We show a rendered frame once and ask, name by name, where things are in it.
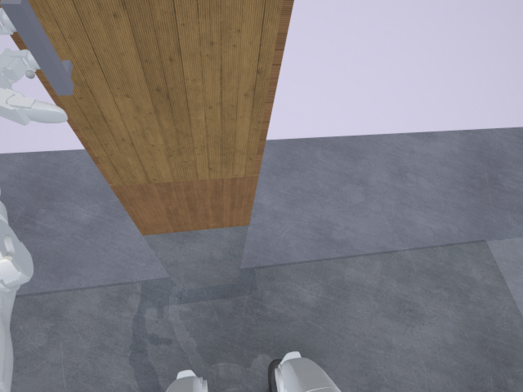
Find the cupboard door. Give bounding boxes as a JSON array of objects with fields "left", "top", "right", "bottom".
[{"left": 0, "top": 0, "right": 283, "bottom": 186}]

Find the handle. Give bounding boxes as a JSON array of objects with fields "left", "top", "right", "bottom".
[{"left": 0, "top": 0, "right": 74, "bottom": 96}]

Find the left robot hand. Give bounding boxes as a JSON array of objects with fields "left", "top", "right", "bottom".
[{"left": 0, "top": 8, "right": 68, "bottom": 126}]

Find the robot left shin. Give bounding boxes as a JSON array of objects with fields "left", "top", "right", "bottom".
[{"left": 177, "top": 370, "right": 196, "bottom": 379}]

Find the robot right thigh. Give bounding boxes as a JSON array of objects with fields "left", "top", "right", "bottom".
[{"left": 275, "top": 358, "right": 341, "bottom": 392}]

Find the left robot upper arm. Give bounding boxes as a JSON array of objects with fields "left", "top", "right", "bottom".
[{"left": 0, "top": 219, "right": 34, "bottom": 392}]

